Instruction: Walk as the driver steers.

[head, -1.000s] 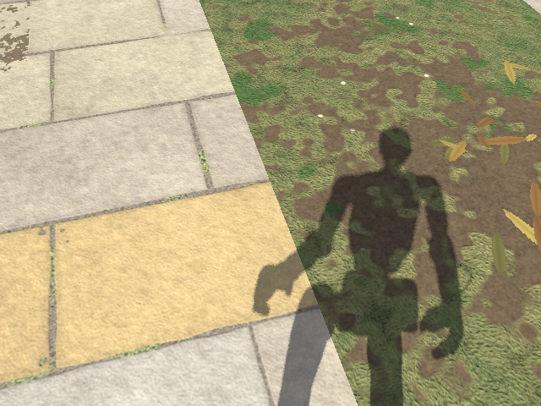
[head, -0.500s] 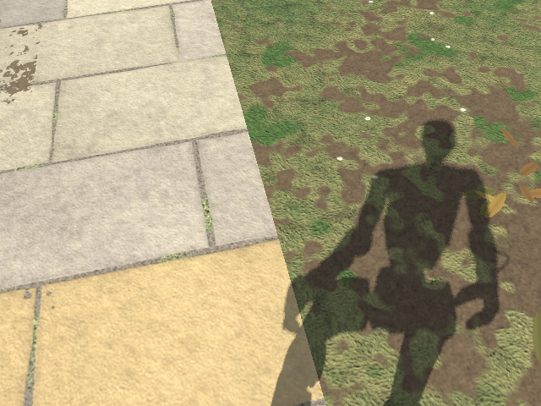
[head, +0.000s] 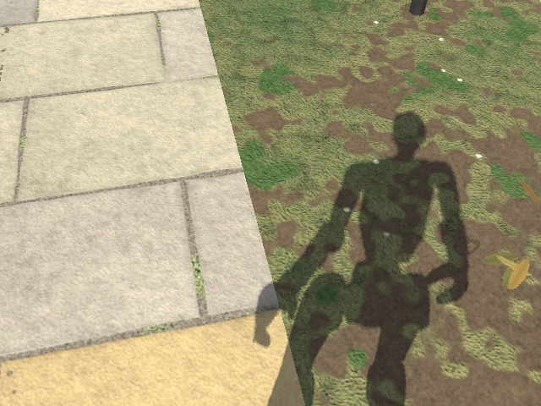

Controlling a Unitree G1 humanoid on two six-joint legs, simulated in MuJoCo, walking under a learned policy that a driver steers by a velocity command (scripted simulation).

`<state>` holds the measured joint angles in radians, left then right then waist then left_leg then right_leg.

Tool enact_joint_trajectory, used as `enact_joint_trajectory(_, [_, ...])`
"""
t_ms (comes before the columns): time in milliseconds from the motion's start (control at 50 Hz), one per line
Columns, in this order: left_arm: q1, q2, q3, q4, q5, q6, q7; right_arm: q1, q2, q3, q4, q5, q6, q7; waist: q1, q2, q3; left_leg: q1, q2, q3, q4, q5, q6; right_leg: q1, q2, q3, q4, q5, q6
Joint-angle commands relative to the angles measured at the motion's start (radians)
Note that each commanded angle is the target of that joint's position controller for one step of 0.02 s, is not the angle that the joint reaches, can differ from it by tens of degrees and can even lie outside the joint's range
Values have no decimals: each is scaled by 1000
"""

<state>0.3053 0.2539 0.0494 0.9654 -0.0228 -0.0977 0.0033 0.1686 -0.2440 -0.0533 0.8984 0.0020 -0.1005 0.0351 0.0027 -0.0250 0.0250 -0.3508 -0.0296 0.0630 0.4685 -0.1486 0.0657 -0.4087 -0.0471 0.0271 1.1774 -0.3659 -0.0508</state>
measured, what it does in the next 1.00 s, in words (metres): walks ahead, turning left: right foot, then left foot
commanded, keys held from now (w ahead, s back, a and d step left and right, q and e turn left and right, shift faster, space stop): w+q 0.76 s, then q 0.24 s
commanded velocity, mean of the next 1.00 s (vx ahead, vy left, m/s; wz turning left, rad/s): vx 0.45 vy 0.00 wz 0.47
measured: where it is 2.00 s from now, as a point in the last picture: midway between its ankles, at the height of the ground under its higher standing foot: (235, 373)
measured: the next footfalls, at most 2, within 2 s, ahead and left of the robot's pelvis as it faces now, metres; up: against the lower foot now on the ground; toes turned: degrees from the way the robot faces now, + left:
right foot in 0.40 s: +0.40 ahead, -0.13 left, +0.00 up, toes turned +11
left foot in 0.92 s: +0.56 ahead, +0.21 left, +0.00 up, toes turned +31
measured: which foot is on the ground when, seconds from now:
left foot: down 0.00-0.42, up 0.44-0.90, down 0.92-1.00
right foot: up 0.00-0.38, down 0.40-0.92, up 0.94-1.00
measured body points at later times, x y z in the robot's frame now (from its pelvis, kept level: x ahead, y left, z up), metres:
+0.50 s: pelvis +0.27 -0.04 +0.00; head +0.30 -0.04 +0.45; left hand +0.39 +0.24 -0.10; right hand +0.34 -0.31 -0.14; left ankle +0.12 +0.08 -0.65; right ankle +0.36 -0.13 -0.74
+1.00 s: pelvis +0.47 +0.08 -0.02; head +0.51 +0.11 +0.43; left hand +0.39 +0.36 -0.15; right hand +0.77 -0.06 -0.11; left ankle +0.52 +0.19 -0.74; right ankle +0.41 -0.13 -0.64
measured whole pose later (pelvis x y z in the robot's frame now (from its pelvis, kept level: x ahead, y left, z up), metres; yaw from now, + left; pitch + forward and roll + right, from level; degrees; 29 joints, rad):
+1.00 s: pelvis +0.47 +0.08 -0.02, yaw +31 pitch +2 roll -2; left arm 0.20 0.29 0.07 0.87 -0.01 -0.07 0.01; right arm 0.09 -0.29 -0.08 0.68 0.00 -0.03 0.03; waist 0.03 0.01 0.08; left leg -0.51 -0.04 0.02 0.62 -0.15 0.09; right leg -0.32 -0.05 -0.03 1.18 -0.58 0.06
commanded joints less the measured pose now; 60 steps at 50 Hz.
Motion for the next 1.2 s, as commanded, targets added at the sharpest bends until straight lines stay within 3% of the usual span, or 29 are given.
enact_joint_trajectory(20, [24,65,27,-63,10,1,11,30,-79,-12,-25,-8,-12,5,15,107,-65,168,246,-316,-300,83,168,-172,-100,41,-19,106,-4])
enact_joint_trajectory(120, [-144,66,35,-131,27,8,21,130,-138,-26,7,3,-7,-28,-7,71,2,172,226,-268,-346,164,184,-281,-89,28,-295,296,56])
enact_joint_trajectory(200, [-290,47,27,-170,18,-4,7,194,-148,-30,20,12,4,-45,-49,90,18,181,190,-238,-330,125,147,-226,-35,17,-542,455,69])
enact_joint_trajectory(280, [-404,54,19,-211,6,-19,-14,259,-148,-34,38,23,18,-52,-83,100,37,243,215,-287,-265,89,144,-192,-4,22,-659,436,70])
enact_joint_trajectory(340, [-380,97,29,-218,3,-35,-23,242,-167,-47,30,25,30,-61,-48,125,22,277,244,-347,-188,98,122,-93,7,35,-720,357,54])
enact_joint_trajectory(380, [-221,144,53,-177,8,-43,-16,210,-150,-45,11,23,36,-60,34,128,-59,245,191,-337,-37,219,88,141,23,11,-759,304,17])
enact_joint_trajectory(400, [-51,197,71,-149,24,-48,-8,180,-105,-29,-19,12,35,-55,110,70,-199,121,119,-289,212,166,56,410,-89,107,-722,291,-40])
enact_joint_trajectory(420, [76,282,92,-134,39,-37,-1,261,-23,-9,-48,16,22,-56,100,-164,-347,-227,-30,-153,568,-160,-17,785,-320,451,-756,191,-151])
enact_joint_trajectory(440, [80,237,77,-132,34,-31,-8,309,-46,-7,-59,35,10,-52,79,-314,-403,-394,-13,-203,765,-452,-20,818,-408,730,-859,48,-214])
enact_joint_trajectory(460, [10,145,53,-151,27,-30,-8,262,-136,-31,-55,48,12,-53,75,-186,-261,-450,48,-229,842,-382,-16,692,-371,602,-873,-11,-172])
enact_joint_trajectory(500, [-106,89,34,-158,27,-22,-12,168,-130,-39,-71,35,23,-55,36,-59,-97,-390,123,-185,786,-225,-18,417,-278,334,-929,114,-114])
enact_joint_trajectory(520, [-135,71,28,-155,33,-22,-13,162,-115,-46,-75,29,34,-53,12,-78,-58,-352,151,-187,743,-182,-18,338,-244,250,-962,175,-103])
enact_joint_trajectory(580, [-136,91,39,-131,35,-31,-11,154,-65,-43,-100,30,62,-45,-11,-78,-27,-319,172,-165,698,-102,-28,258,-222,105,-1027,300,-123])
enact_joint_trajectory(640, [-110,120,50,-110,36,-32,-1,91,-67,-44,-136,23,70,-42,-6,-40,-9,-380,172,-177,586,9,-41,288,-231,14,-1046,395,-135])
enact_joint_trajectory(720, [-88,151,58,-102,31,-20,9,-27,-58,-34,-177,21,62,-16,29,-31,19,-355,160,-121,368,169,-41,322,-214,-110,-1054,417,-111])
enact_joint_trajectory(800, [-53,182,65,-90,17,6,18,-151,-53,-26,-238,14,62,9,62,-23,70,-336,133,-45,219,149,-26,393,-230,-188,-996,550,-89])
enact_joint_trajectory(840, [-54,207,72,-90,4,24,23,-146,-73,-35,-261,9,65,20,44,-53,42,-269,94,-1,184,74,-6,434,-239,-216,-899,766,-65])
enact_joint_trajectory(880, [-79,233,79,-102,-12,39,31,-30,-122,-60,-247,10,67,23,-26,-84,-40,-107,19,45,145,10,32,447,-225,-233,-707,1010,-35])
enact_joint_trajectory(900, [-96,226,76,-111,-17,45,32,111,-170,-87,-209,10,66,17,-101,-56,-112,80,-26,52,52,103,64,400,-186,-252,-518,981,-2])
enact_joint_trajectory(920, [-63,195,65,-121,8,39,29,214,-253,-117,-188,7,72,-8,-141,54,-184,340,53,-88,21,403,113,191,-129,-260,-235,663,68])
enact_joint_trajectory(940, [32,52,23,-152,80,23,11,175,-355,-120,-209,-4,79,-29,-6,325,-269,629,303,-439,147,940,249,-177,25,-200,124,-347,127])
enact_joint_trajectory(960, [61,115,22,-157,38,3,-3,181,-328,-106,-264,-15,71,-14,-55,231,-525,700,432,-733,17,719,399,-244,65,31,281,-390,125])
enact_joint_trajectory(980, [-73,169,38,-182,-5,0,-1,150,-267,-92,-271,-13,66,-4,-87,99,-424,612,371,-624,-39,600,344,-295,27,59,276,-276,104])
enact_joint_trajectory(1000, [-121,159,35,-200,-2,5,10,84,-227,-82,-269,9,63,-6,-58,53,-286,471,317,-519,-64,482,287,-330,-5,42,195,-173,96])
enact_joint_trajectory(1020, [-122,159,38,-183,17,20,25,25,-194,-71,-278,17,65,-12,-25,21,-203,325,276,-455,-90,425,248,-291,-40,46,130,-113,100])
enact_joint_trajectory(1040, [-108,172,45,-187,27,37,34,-13,-184,-67,-288,8,69,-17,10,44,-171,204,252,-424,-115,407,235,-224,-51,55,79,-79,100])
enact_joint_trajectory(1100, [-82,146,44,-199,38,63,41,-24,-201,-71,-300,-14,69,-28,42,81,-176,75,209,-368,-134,482,228,-131,-22,41,-20,-24,106])
enact_joint_trajectory(1140, [-105,131,40,-213,42,70,46,-7,-212,-75,-300,-5,73,-41,35,87,-190,84,197,-367,-125,470,220,-151,-5,49,-95,13,121])
enact_joint_trajectory(1200, [-161,128,36,-237,38,81,47,-3,-212,-73,-309,7,95,-60,15,109,-187,94,174,-404,-129,241,190,-174,10,69,-203,79,135])
Velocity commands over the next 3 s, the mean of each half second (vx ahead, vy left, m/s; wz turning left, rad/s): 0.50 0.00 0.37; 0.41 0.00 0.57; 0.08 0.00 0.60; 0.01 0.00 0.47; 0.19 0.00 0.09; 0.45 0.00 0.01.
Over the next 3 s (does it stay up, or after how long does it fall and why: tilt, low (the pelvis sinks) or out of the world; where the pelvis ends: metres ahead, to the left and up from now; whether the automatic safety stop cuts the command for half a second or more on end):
stays up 0.61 0.41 0.01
